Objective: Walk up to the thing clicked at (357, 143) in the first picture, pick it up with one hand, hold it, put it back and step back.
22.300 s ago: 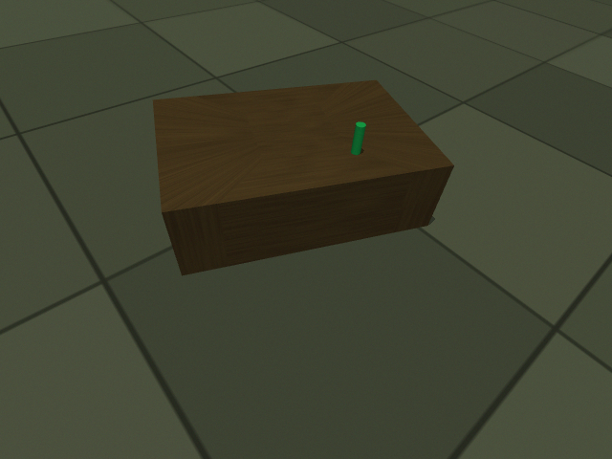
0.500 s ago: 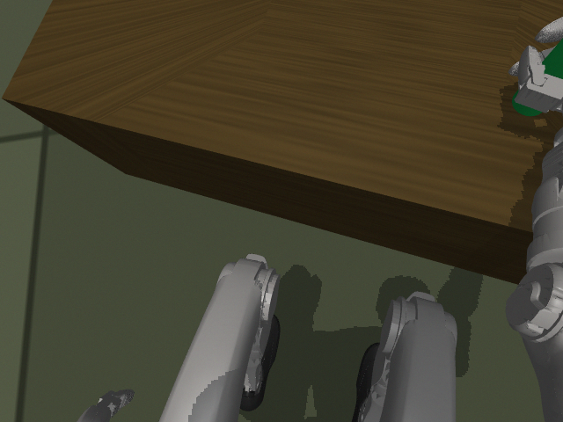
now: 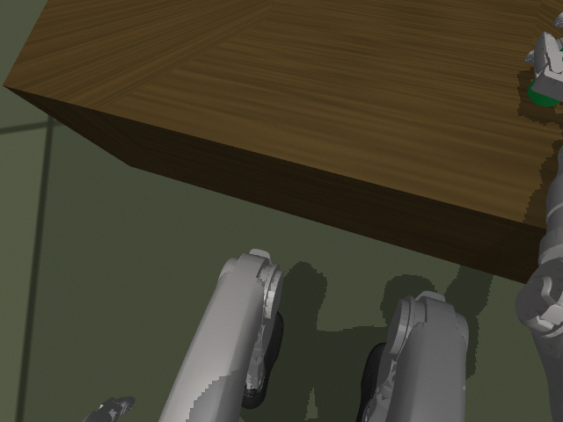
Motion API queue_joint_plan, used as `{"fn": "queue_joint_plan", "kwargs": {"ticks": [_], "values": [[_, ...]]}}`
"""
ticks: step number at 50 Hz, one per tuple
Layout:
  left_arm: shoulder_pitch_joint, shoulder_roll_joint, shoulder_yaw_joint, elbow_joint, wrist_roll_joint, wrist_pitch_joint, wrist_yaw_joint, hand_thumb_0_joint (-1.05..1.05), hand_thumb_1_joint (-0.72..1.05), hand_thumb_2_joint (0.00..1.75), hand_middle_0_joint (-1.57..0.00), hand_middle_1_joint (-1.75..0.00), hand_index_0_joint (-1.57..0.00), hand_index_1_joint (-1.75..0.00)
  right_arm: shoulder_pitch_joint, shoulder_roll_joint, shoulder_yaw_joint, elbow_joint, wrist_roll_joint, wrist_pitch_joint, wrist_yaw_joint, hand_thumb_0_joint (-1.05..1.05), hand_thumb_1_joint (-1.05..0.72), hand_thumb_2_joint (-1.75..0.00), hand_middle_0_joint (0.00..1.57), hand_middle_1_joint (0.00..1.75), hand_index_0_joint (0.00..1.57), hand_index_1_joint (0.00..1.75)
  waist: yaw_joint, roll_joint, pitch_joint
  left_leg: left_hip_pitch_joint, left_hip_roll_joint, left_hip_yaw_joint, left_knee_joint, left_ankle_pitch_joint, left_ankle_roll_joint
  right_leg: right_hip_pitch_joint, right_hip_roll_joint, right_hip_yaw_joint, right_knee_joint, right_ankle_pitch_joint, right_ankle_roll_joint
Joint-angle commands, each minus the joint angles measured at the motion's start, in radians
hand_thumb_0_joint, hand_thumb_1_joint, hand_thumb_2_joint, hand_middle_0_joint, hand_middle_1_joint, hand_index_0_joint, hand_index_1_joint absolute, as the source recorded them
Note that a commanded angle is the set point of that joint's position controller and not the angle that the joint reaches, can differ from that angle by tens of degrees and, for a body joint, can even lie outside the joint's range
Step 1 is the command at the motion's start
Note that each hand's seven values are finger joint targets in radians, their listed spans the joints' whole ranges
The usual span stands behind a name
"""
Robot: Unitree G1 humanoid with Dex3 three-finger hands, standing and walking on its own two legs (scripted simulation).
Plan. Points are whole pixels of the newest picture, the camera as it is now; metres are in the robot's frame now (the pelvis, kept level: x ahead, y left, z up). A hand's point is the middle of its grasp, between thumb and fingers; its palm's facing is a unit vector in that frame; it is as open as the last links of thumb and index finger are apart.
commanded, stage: open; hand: right
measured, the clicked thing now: out of the picture +0.59 -0.23 +0.02
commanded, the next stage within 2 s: withdraw in 0.32 s
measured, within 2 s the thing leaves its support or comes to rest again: neither
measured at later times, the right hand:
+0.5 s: hand out of the picture +0.59 -0.21 +0.02, palm faces +0.17 +0.99 -0.03, open 12.7 cm
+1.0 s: hand out of the picture +0.57 -0.31 +0.14, palm faces +0.22 +0.96 -0.16, open 16.8 cm
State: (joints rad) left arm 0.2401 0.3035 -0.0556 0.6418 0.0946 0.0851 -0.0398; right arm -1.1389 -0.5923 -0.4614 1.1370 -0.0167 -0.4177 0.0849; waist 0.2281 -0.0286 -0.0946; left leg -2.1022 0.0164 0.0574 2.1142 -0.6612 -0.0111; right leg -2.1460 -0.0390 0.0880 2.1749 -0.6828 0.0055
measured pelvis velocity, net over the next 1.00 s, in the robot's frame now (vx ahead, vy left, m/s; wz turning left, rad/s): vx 0.01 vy -0.01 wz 0.00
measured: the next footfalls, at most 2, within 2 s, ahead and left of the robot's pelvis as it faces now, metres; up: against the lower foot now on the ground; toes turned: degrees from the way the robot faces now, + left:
none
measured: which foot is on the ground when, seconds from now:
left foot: down 0.00-1.00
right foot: down 0.00-1.00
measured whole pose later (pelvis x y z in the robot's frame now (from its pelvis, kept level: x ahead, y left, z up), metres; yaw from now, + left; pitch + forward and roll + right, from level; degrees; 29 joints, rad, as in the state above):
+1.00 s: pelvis +0.01 -0.01 +0.09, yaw +0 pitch +36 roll +6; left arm 0.26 0.30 -0.04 0.63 0.02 0.09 -0.02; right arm -1.14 -0.81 -0.48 1.19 -0.07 -0.22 0.20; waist 0.20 -0.03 -0.14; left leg -1.83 0.00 0.06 1.81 -0.62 -0.02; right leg -1.88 -0.06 0.07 1.89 -0.65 0.00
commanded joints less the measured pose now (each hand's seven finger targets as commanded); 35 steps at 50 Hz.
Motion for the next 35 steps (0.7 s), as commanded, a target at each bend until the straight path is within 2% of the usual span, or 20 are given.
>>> {"fn": "queue_joint_plan", "kwargs": {"ticks": [1,2,5,6,9,10,13,14,15,17,20,21,22,23,24,28,30,32,34,35], "values": [[0.235,0.233,0.080,-0.004,0.002,0.002,0.014,0.00,0.91,0.88,-0.21,-0.31,-0.21,-0.30,-0.434,-0.206,0.007,-0.226,0.005,-0.060,-0.001,0.00,-0.18,-0.62,1.18,0.87,1.17,0.87,0.034,-0.235,-0.733,0.391,-0.027,0.040,-0.213,0.232,0.048,0.512,0.006,-0.026,-0.243,0.210,-0.022],[0.229,0.228,0.078,-0.007,0.001,0.002,0.014,0.00,0.92,0.89,-0.21,-0.31,-0.21,-0.30,-0.413,-0.209,0.001,-0.207,0.008,-0.058,-0.003,0.00,-0.15,-0.56,1.18,0.83,1.16,0.83,0.028,-0.219,-0.719,0.407,-0.027,0.039,-0.220,0.233,0.047,0.487,0.006,-0.027,-0.240,0.204,-0.026],[0.236,0.226,0.078,-0.011,0.001,0.005,0.014,0.00,0.89,0.91,-0.20,-0.30,-0.20,-0.30,-0.427,-0.206,0.007,-0.223,0.008,-0.057,0.001,0.00,0.00,-0.46,0.96,0.68,0.94,0.68,0.039,-0.201,-0.731,0.430,-0.028,0.037,-0.230,0.224,0.045,0.466,0.007,-0.029,-0.239,0.185,-0.029],[0.224,0.231,0.079,-0.016,-0.003,0.003,0.015,0.00,0.89,0.91,-0.20,-0.30,-0.20,-0.30,-0.402,-0.217,-0.006,-0.217,0.013,-0.053,-0.002,0.00,0.03,-0.42,0.91,0.63,0.89,0.63,0.023,-0.195,-0.719,0.420,-0.027,0.036,-0.232,0.211,0.045,0.469,0.008,-0.031,-0.244,0.172,-0.029],[0.232,0.224,0.075,-0.014,0.000,0.003,0.016,0.00,0.89,0.91,-0.20,-0.30,-0.20,-0.30,-0.415,-0.227,-0.007,-0.225,0.012,-0.053,-0.001,0.00,0.13,-0.33,0.78,0.52,0.76,0.52,0.032,-0.182,-0.738,0.456,-0.029,0.030,-0.238,0.240,0.040,0.449,0.006,-0.036,-0.222,0.191,-0.035],[0.229,0.226,0.077,-0.012,0.000,0.004,0.018,0.00,0.88,0.91,-0.20,-0.30,-0.20,-0.31,-0.427,-0.211,0.002,-0.238,0.015,-0.053,0.001,0.00,0.14,-0.31,0.74,0.49,0.73,0.49,0.038,-0.188,-0.733,0.443,-0.029,0.033,-0.233,0.236,0.041,0.458,0.005,-0.032,-0.228,0.189,-0.032],[0.226,0.222,0.076,-0.015,0.001,0.006,0.015,0.00,0.89,0.91,-0.20,-0.30,-0.20,-0.31,-0.410,-0.229,-0.008,-0.236,0.011,-0.051,-0.004,0.00,0.18,-0.28,0.62,0.42,0.61,0.42,0.021,-0.191,-0.732,0.456,-0.030,0.027,-0.236,0.241,0.041,0.448,0.005,-0.038,-0.225,0.192,-0.034],[0.230,0.220,0.077,-0.017,0.000,0.007,0.015,0.00,0.88,0.91,-0.20,-0.30,-0.20,-0.31,-0.424,-0.215,0.003,-0.240,0.005,-0.051,-0.003,0.00,0.17,-0.27,0.58,0.39,0.57,0.39,0.034,-0.196,-0.732,0.443,-0.031,0.033,-0.231,0.234,0.044,0.457,0.005,-0.032,-0.237,0.192,-0.030],[0.229,0.222,0.078,-0.015,0.002,0.006,0.013,0.00,0.88,0.91,-0.20,-0.30,-0.20,-0.31,-0.395,-0.199,0.005,-0.207,0.008,-0.047,-0.002,0.00,0.16,-0.27,0.56,0.38,0.54,0.38,0.032,-0.192,-0.716,0.444,-0.030,0.034,-0.231,0.234,0.043,0.452,0.005,-0.033,-0.235,0.192,-0.030],[0.224,0.228,0.081,-0.018,0.001,0.005,0.014,0.00,0.88,0.91,-0.21,-0.30,-0.20,-0.31,-0.427,-0.220,-0.003,-0.248,0.006,-0.054,-0.005,0.00,0.20,-0.25,0.51,0.35,0.50,0.35,0.025,-0.217,-0.711,0.404,-0.030,0.037,-0.225,0.212,0.047,0.472,0.004,-0.028,-0.247,0.177,-0.026],[0.222,0.230,0.084,-0.016,0.002,0.006,0.015,0.00,0.88,0.91,-0.20,-0.30,-0.20,-0.31,-0.429,-0.207,0.011,-0.238,0.005,-0.053,-0.005,0.00,0.20,-0.23,0.45,0.31,0.43,0.31,0.029,-0.223,-0.714,0.392,-0.030,0.039,-0.225,0.207,0.049,0.492,0.004,-0.024,-0.247,0.173,-0.026],[0.225,0.229,0.081,-0.012,0.004,0.006,0.015,0.00,0.88,0.91,-0.21,-0.30,-0.20,-0.31,-0.433,-0.187,0.019,-0.230,0.007,-0.053,-0.002,0.00,0.22,-0.21,0.42,0.29,0.41,0.29,0.042,-0.230,-0.704,0.372,-0.029,0.045,-0.217,0.211,0.049,0.501,0.005,-0.020,-0.247,0.182,-0.022],[0.230,0.229,0.081,-0.009,0.005,0.005,0.013,0.00,0.88,0.91,-0.21,-0.29,-0.19,-0.30,-0.416,-0.202,0.009,-0.209,0.008,-0.054,-0.002,0.00,0.18,-0.28,0.34,0.29,0.33,0.29,0.035,-0.217,-0.705,0.396,-0.029,0.042,-0.217,0.227,0.047,0.485,0.005,-0.024,-0.240,0.195,-0.025],[0.219,0.230,0.079,-0.015,0.002,0.007,0.014,0.00,0.89,0.90,-0.21,-0.29,-0.20,-0.30,-0.451,-0.255,-0.010,-0.252,0.005,-0.061,-0.003,0.00,0.19,-0.26,0.30,0.27,0.29,0.27,0.024,-0.217,-0.722,0.397,-0.029,0.038,-0.219,0.207,0.048,0.471,0.005,-0.023,-0.244,0.173,-0.027],[0.226,0.235,0.079,-0.017,0.001,0.007,0.015,0.00,0.89,0.90,-0.20,-0.29,-0.19,-0.30,-0.429,-0.268,-0.015,-0.238,-0.001,-0.058,-0.001,0.00,0.20,-0.24,0.27,0.24,0.26,0.24,0.020,-0.220,-0.729,0.410,-0.028,0.036,-0.219,0.222,0.047,0.485,0.006,-0.029,-0.237,0.189,-0.026],[0.223,0.242,0.085,-0.025,-0.005,0.012,0.021,0.00,0.88,0.91,-0.20,-0.29,-0.19,-0.30,-0.463,-0.342,-0.055,-0.312,0.009,-0.047,0.000,0.00,0.24,-0.17,0.21,0.17,0.19,0.16,-0.002,-0.246,-0.823,0.487,-0.028,0.024,-0.244,0.240,0.044,0.532,0.003,-0.039,-0.255,0.206,-0.028],[0.227,0.244,0.088,-0.028,-0.013,0.015,0.026,0.00,0.88,0.91,-0.20,-0.29,-0.19,-0.30,-0.472,-0.371,-0.070,-0.349,0.006,-0.028,0.004,0.00,0.27,-0.16,0.18,0.14,0.17,0.14,0.003,-0.233,-0.860,0.528,-0.027,0.023,-0.267,0.255,0.040,0.580,0.001,-0.040,-0.276,0.221,-0.028],[0.232,0.243,0.094,-0.027,-0.019,0.021,0.028,0.00,0.87,0.91,-0.20,-0.29,-0.19,-0.30,-0.479,-0.433,-0.096,-0.386,0.002,-0.012,0.011,0.00,0.32,-0.09,0.12,0.08,0.11,0.08,-0.020,-0.259,-0.902,0.566,-0.029,0.011,-0.289,0.259,0.042,0.602,-0.001,-0.045,-0.303,0.234,-0.028],[0.239,0.239,0.097,-0.025,-0.031,0.023,0.038,0.00,0.88,0.90,-0.20,-0.29,-0.19,-0.30,-0.446,-0.430,-0.091,-0.333,0.003,0.020,0.029,0.00,0.36,-0.08,0.10,0.07,0.09,0.07,-0.001,-0.225,-0.874,0.598,-0.032,0.010,-0.330,0.272,0.038,0.621,-0.004,-0.042,-0.323,0.241,-0.032],[0.244,0.238,0.096,-0.020,-0.034,0.024,0.041,0.00,0.88,0.90,-0.20,-0.29,-0.19,-0.30,-0.465,-0.463,-0.112,-0.360,0.010,0.027,0.038,0.00,0.38,-0.07,0.09,0.06,0.08,0.06,0.003,-0.216,-0.870,0.612,-0.032,0.010,-0.342,0.270,0.037,0.618,-0.005,-0.038,-0.340,0.240,-0.031]]}}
